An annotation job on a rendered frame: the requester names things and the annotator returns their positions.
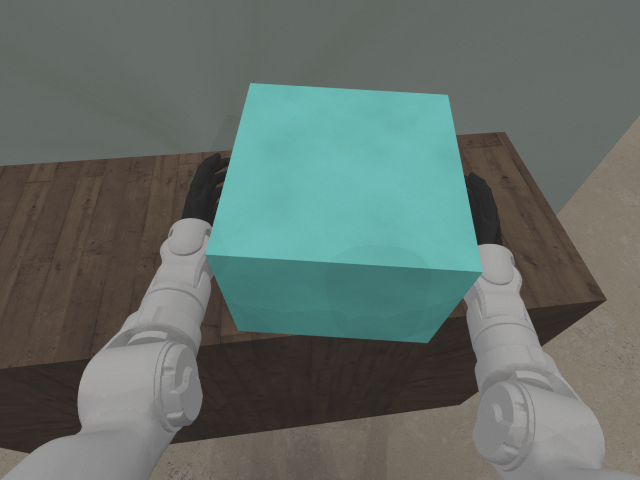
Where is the carton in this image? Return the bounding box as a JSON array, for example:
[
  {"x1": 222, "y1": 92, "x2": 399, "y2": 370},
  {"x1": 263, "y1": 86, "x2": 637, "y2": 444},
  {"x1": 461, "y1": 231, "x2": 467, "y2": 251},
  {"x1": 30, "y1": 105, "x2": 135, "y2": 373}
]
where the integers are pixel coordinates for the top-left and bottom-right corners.
[{"x1": 205, "y1": 83, "x2": 483, "y2": 343}]

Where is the robot right forearm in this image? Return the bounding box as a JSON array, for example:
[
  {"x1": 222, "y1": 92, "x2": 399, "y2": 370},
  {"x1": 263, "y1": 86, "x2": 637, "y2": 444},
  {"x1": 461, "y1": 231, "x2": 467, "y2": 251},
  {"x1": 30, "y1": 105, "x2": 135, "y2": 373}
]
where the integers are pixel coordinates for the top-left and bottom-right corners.
[{"x1": 463, "y1": 244, "x2": 605, "y2": 467}]

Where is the pedestal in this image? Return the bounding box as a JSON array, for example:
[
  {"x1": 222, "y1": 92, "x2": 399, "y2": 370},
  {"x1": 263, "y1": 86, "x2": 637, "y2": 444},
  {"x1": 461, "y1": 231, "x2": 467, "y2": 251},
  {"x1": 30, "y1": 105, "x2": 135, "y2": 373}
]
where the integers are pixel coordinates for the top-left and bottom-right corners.
[{"x1": 0, "y1": 132, "x2": 607, "y2": 454}]

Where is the robot right hand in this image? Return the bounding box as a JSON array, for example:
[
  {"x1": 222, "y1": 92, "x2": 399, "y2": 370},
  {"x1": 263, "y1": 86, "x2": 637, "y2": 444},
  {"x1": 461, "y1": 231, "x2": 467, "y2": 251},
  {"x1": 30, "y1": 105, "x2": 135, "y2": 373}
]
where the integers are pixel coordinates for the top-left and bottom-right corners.
[{"x1": 464, "y1": 172, "x2": 503, "y2": 246}]

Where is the left robot upper arm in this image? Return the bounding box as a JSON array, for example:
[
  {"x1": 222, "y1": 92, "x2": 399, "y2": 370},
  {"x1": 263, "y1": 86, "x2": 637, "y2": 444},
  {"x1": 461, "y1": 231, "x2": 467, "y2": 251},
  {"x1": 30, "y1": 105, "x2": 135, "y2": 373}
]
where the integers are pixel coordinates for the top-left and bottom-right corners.
[{"x1": 1, "y1": 341, "x2": 203, "y2": 480}]

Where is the right robot upper arm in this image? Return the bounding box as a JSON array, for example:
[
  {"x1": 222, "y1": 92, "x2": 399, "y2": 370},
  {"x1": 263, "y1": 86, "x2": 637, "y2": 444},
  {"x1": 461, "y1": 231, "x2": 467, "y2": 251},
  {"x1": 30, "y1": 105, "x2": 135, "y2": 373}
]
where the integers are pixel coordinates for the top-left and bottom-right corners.
[{"x1": 472, "y1": 380, "x2": 640, "y2": 480}]

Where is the robot left hand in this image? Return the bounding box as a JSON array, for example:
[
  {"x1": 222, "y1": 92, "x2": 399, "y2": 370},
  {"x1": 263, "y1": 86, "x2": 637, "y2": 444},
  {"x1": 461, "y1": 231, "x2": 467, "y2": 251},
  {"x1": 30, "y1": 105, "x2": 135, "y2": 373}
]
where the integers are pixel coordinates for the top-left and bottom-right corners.
[{"x1": 181, "y1": 153, "x2": 230, "y2": 227}]

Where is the robot left forearm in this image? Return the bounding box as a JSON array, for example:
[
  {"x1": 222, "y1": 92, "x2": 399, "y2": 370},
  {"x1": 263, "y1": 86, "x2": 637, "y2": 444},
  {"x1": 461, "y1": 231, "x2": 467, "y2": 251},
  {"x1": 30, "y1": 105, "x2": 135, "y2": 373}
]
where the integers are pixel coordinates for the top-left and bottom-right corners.
[{"x1": 77, "y1": 218, "x2": 214, "y2": 425}]

